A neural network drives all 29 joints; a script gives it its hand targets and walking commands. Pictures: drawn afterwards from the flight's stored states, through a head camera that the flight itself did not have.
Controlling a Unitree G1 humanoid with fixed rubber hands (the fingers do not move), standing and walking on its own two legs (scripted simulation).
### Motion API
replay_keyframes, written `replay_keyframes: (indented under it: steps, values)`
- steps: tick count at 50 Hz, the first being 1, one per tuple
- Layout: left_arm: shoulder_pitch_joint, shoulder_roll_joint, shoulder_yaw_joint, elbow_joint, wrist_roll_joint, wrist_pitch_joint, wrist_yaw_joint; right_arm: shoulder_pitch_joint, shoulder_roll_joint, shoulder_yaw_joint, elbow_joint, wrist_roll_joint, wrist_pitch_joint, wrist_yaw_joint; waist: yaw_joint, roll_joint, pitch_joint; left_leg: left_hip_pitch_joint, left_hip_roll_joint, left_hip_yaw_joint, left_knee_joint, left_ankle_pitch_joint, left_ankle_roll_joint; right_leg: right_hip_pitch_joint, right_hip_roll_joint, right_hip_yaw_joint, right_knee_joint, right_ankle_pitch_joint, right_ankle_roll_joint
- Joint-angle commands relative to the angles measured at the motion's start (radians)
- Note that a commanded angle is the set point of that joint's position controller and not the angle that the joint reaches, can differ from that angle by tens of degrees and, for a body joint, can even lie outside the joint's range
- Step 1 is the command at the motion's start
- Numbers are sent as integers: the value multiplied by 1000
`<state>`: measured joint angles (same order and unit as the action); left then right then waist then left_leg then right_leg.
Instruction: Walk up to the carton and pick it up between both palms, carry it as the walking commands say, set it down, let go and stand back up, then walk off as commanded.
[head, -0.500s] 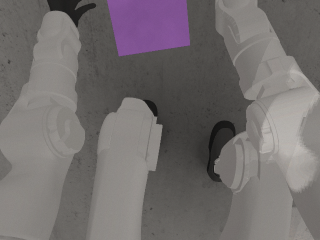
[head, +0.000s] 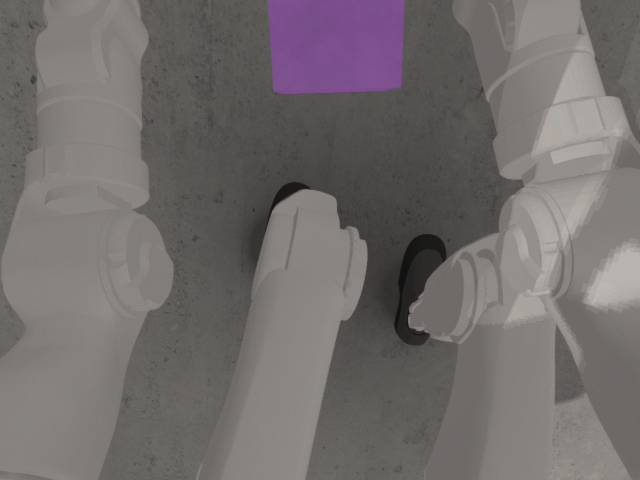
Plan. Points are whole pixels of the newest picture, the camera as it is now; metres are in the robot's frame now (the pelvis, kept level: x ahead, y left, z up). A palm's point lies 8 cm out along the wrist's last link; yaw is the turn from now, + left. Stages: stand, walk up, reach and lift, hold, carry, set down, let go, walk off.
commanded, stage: set down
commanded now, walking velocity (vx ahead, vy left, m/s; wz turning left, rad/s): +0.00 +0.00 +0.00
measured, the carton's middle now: out of the picture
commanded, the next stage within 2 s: let go in 1.10 s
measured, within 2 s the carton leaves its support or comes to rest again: neither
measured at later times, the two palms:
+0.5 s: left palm out of the picture +0.49 +0.32 -0.04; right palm out of the picture +0.59 +0.02 -0.03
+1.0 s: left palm out of the picture +0.49 +0.33 +0.09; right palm out of the picture +0.58 +0.02 +0.09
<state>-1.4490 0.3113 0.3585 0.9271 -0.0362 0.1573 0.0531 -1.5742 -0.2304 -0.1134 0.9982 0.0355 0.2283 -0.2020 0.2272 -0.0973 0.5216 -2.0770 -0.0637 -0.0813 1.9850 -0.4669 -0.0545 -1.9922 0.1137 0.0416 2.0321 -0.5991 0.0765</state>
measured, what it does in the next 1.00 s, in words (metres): rises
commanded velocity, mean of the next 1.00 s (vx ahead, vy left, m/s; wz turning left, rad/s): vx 0.00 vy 0.00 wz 0.00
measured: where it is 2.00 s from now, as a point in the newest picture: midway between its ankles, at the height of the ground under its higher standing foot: (348, 284)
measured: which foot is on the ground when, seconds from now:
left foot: down 0.00-1.00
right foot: down 0.00-1.00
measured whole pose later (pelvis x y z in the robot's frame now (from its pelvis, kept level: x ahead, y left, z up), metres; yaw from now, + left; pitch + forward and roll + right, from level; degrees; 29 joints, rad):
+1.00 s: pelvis +0.02 +0.01 +0.23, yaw +3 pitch +26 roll -2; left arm -1.28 0.29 0.34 0.75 -0.05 0.24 0.04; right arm -1.37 -0.19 -0.14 0.79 -0.04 0.31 -0.20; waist 0.19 -0.06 0.51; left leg -1.32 -0.06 -0.09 1.15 -0.28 -0.01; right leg -1.23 0.09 0.10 1.18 -0.40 0.07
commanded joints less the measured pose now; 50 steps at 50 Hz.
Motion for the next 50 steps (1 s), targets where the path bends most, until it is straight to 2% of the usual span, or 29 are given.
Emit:
replay_keyframes:
  steps: [1, 2, 3, 5, 6, 8, 9, 10, 12, 17, 20, 21, 22, 23, 24, 26, 28, 33, 34, 35, 37, 38, 39, 40, 41, 44, 45, 47, 50]
  values:
    - [-280, 69, -51, -271, -40, -11, 5, -293, -104, -44, -203, -19, -30, -4, 15, 120, -1757, 962, -8, 125, -259, 326, -23, 368, 53, -141, -191, 116, -49]
    - [-275, 104, -32, -190, -30, -1, 6, -314, -106, -13, -171, 3, -16, 1, 59, 107, -1747, 964, -9, 142, -262, 324, -21, 358, 45, -147, -198, 99, -41]
    - [-286, 113, -34, -279, -34, 4, 16, -293, -99, -41, -224, -8, -20, -9, 26, 84, -1792, 963, -7, 139, -265, 338, -22, 377, 53, -144, -218, 110, -48]
    - [-247, 136, -40, -302, -45, 30, 29, -295, -143, -42, -272, -9, -1, -14, 16, 107, -1881, 1080, -6, 121, -291, 368, -30, 395, 48, -165, -233, 101, -41]
    - [-256, 98, -38, -319, -38, 41, 28, -302, -91, -11, -289, 25, 8, -12, 52, 111, -1889, 1055, -10, 138, -298, 387, -25, 420, 50, -143, -255, 126, -52]
    - [-225, 110, -50, -307, -39, 58, 36, -252, -117, -42, -225, -3, 24, -4, 31, 137, -1837, 1118, -6, 114, -342, 366, -36, 348, 48, -159, -278, 61, -51]
    - [-291, 102, -77, -443, -59, 61, 35, -271, -110, -23, -305, 15, 30, -4, 6, 151, -1943, 1173, -14, 111, -355, 388, -33, 423, 57, -157, -297, 107, -57]
    - [-237, 104, -46, -386, -61, 64, 34, -281, -102, -13, -321, 23, 33, -4, 41, 126, -1907, 1099, -13, 134, -354, 400, -30, 446, 47, -144, -305, 121, -53]
    - [-195, 79, -70, -338, -89, 89, 31, -257, -116, -34, -306, -23, 48, -14, -16, 78, -1926, 1115, -19, 124, -382, 377, -28, 489, 43, -159, -333, 117, -43]
    - [-209, 108, -42, -368, -34, 105, 28, -252, -78, -6, -346, 26, 74, 6, 65, 107, -1960, 1208, -18, 131, -452, 410, -24, 536, 48, -137, -405, 113, -45]
    - [-177, 125, -34, -381, -58, 112, 28, -235, -90, -10, -407, 16, 85, -12, 29, 60, -1993, 1227, -21, 136, -481, 437, -13, 605, 49, -131, -460, 138, -37]
    - [-189, 142, -10, -424, -39, 111, 30, -254, -89, 2, -477, 6, 85, -17, 59, 53, -2044, 1181, -36, 162, -488, 448, -17, 708, 49, -111, -478, 181, -45]
    - [-170, 110, -30, -390, -61, 116, 23, -198, -102, -34, -377, -45, 90, -22, -4, 39, -2051, 1208, -25, 143, -505, 436, -25, 705, 52, -134, -471, 181, -43]
    - [-178, 133, -20, -405, -55, 121, 22, -189, -78, -11, -375, -20, 105, -27, 38, 79, -2042, 1227, -32, 160, -518, 448, -26, 718, 46, -109, -494, 188, -47]
    - [-199, 128, -41, -477, -56, 123, 20, -207, -57, 3, -448, 7, 111, -20, 39, 70, -2084, 1261, -37, 162, -542, 480, -16, 760, 56, -116, -515, 205, -42]
    - [-78, 157, -1, -379, -43, 108, 5, -99, -42, -1, -413, -22, 104, -32, 50, 44, -2019, 1232, -29, 157, -561, 532, -6, 785, 50, -99, -540, 247, -31]
    - [-125, 166, 8, -435, -42, 105, 4, -149, -42, 11, -477, -12, 107, -41, 64, 51, -2025, 1244, -35, 169, -590, 511, -6, 837, 46, -80, -591, 232, -37]
    - [-153, 151, -27, -489, -57, 117, -3, -152, -93, -31, -484, -36, 117, -30, 21, 102, -1999, 1422, -27, 146, -691, 495, -19, 837, 50, -86, -678, 187, -36]
    - [-124, 92, -83, -438, -93, 125, -10, -125, -51, -7, -463, -25, 113, -25, -20, 103, -1930, 1435, -15, 130, -733, 480, -19, 833, 49, -99, -710, 187, -40]
    - [-118, 117, -28, -408, -46, 111, -11, -101, -51, -15, -413, -38, 109, -20, 15, 104, -1857, 1420, -21, 149, -737, 494, -19, 803, 39, -82, -741, 198, -40]
    - [-107, 145, -27, -432, -73, 109, -8, -122, -62, 6, -506, -48, 104, -32, 9, 53, -2018, 1481, -26, 148, -747, 570, -3, 981, 46, -70, -770, 281, -26]
    - [-106, 151, -26, -446, -77, 109, -9, -118, -52, 15, -499, -32, 104, -35, 19, 55, -2030, 1461, -25, 152, -768, 577, -1, 1011, 40, -55, -787, 301, -33]
    - [-83, 147, -38, -356, -61, 109, -14, -93, -61, -13, -433, -52, 105, -35, -12, 64, -1927, 1407, -13, 151, -790, 529, 1, 998, 36, -61, -809, 270, -27]
    - [-111, 119, -68, -393, -76, 102, -20, -115, -16, 4, -417, -25, 106, -25, 0, 55, -1912, 1429, -16, 148, -839, 519, 0, 1002, 46, -76, -824, 253, -20]
    - [-89, 122, -37, -385, -41, 97, -13, -98, -64, -16, -435, -47, 92, -21, 24, 122, -1911, 1511, -16, 143, -842, 544, -13, 975, 41, -58, -846, 254, -33]
    - [-107, 110, -22, -346, -26, 75, -8, -98, -31, -29, -366, -53, 72, -5, 17, 80, -1840, 1511, -5, 124, -908, 489, -11, 980, 42, -65, -890, 214, -27]
    - [-98, 96, -44, -358, -22, 69, -13, -106, -31, -27, -369, -51, 69, 0, 23, 110, -1814, 1529, -8, 130, -926, 492, -11, 980, 44, -64, -906, 214, -25]
    - [-63, 71, -31, -330, -25, 57, -16, -63, -4, -15, -361, -69, 55, 2, 8, 46, -1870, 1538, -6, 123, -945, 519, -2, 1064, 45, -53, -946, 260, -27]
    - [-19, 82, 23, -215, 26, 37, -18, -65, -22, -63, -305, -115, 32, -9, 13, 68, -1701, 1502, -4, 123, -973, 518, -4, 1010, 39, -47, -993, 226, -22]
